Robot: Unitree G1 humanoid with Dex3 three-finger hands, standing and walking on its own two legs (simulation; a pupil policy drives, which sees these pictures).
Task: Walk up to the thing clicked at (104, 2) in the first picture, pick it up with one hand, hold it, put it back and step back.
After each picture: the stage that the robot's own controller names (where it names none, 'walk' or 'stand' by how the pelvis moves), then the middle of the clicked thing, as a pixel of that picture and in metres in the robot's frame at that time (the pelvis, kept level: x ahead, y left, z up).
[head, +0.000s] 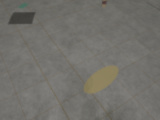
stand; (104, 2) +2.24 -0.29 -0.72
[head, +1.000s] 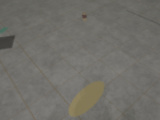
walk; (84, 16) +2.11 +0.14 -0.69
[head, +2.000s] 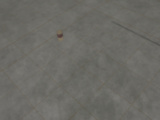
walk; (60, 35) +1.43 +0.36 -0.72
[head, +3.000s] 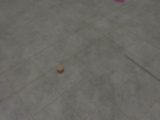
walk; (60, 70) +0.92 +0.28 -0.71
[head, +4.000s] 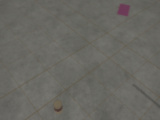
walk; (58, 107) +0.54 +0.19 -0.69
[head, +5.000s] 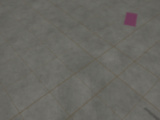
stand; out of the picture +0.32 +0.16 -0.71
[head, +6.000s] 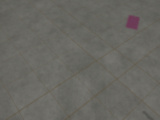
stand; out of the picture +0.33 +0.15 -0.72
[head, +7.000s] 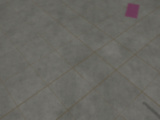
stand; out of the picture +0.32 +0.19 -0.70
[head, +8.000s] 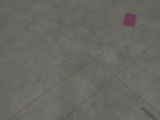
stand; out of the picture +0.34 +0.18 -0.72
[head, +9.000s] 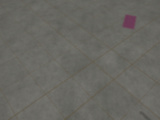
stand; out of the picture +0.31 +0.19 -0.73
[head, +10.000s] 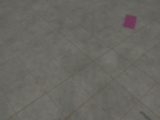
stand; out of the picture +0.32 +0.19 -0.73
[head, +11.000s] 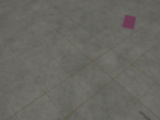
stand; out of the picture +0.32 +0.19 -0.73
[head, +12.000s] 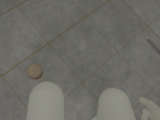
go down; (35, 72) +0.39 +0.22 -0.38
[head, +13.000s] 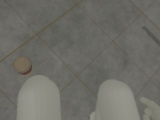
go down; (24, 67) +0.39 +0.24 -0.30
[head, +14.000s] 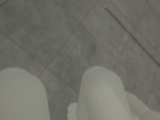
close in; out of the picture +0.36 +0.27 -0.22
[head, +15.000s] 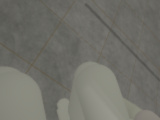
close; out of the picture +0.37 +0.28 -0.22
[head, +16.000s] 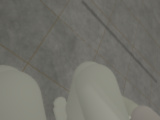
close; out of the picture +0.36 +0.29 -0.22
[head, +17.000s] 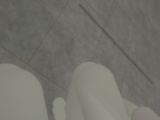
lift; out of the picture +0.34 +0.27 -0.22
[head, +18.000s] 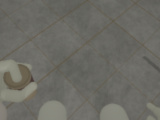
lift; (22, 83) +0.31 +0.20 +0.00
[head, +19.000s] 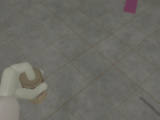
hold; (34, 86) +0.32 +0.18 +0.01
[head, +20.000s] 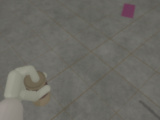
hold; (38, 89) +0.32 +0.17 +0.00
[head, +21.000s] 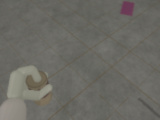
crouch; (39, 88) +0.33 +0.16 -0.01
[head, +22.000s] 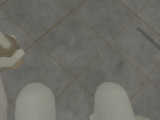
lower; (9, 53) +0.42 +0.24 -0.10
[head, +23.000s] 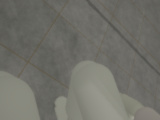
lower; out of the picture +0.38 +0.32 -0.22
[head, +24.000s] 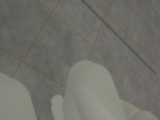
lower; out of the picture +0.39 +0.31 -0.22
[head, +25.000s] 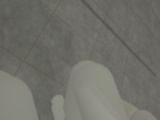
lower; out of the picture +0.39 +0.31 -0.22
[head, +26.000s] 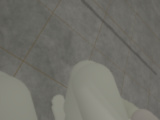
lower; out of the picture +0.38 +0.31 -0.22
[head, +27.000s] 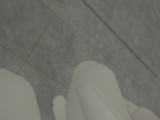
open; out of the picture +0.38 +0.29 -0.22
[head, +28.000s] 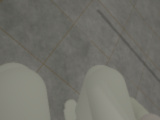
stand; out of the picture +0.37 +0.28 -0.23
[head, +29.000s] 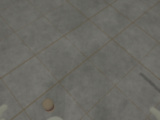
stand; (48, 105) +0.37 +0.20 -0.56
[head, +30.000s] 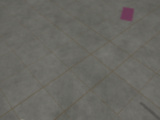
stand; out of the picture +0.35 +0.19 -0.66
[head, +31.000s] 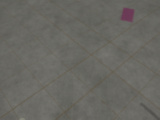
stand; out of the picture +0.34 +0.19 -0.66
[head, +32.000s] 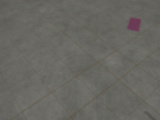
stand; out of the picture +0.36 +0.17 -0.72
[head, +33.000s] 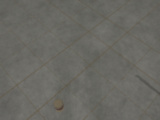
walk; (59, 105) +0.45 +0.17 -0.69
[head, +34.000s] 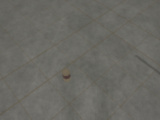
walk; (66, 75) +0.76 +0.18 -0.70
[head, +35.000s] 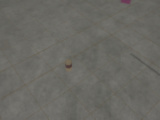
stand; (68, 65) +1.00 +0.18 -0.71
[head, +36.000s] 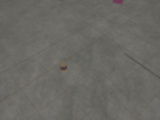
stand; (63, 67) +1.00 +0.21 -0.73
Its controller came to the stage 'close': yes
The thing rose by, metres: 0.70
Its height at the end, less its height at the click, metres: +0.00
